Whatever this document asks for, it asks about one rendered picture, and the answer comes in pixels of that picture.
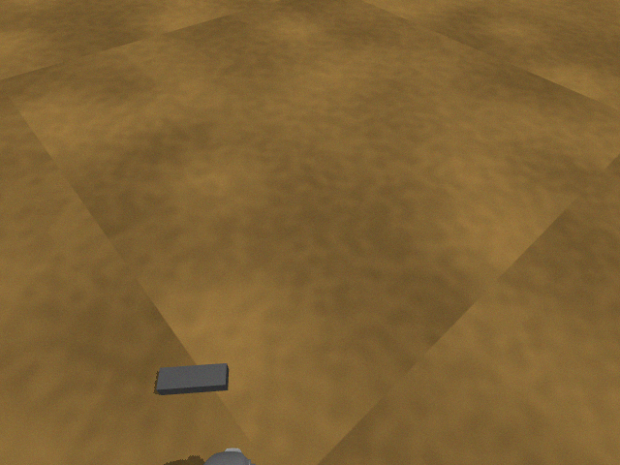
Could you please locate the carton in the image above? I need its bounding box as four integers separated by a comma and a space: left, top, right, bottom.
156, 363, 229, 395

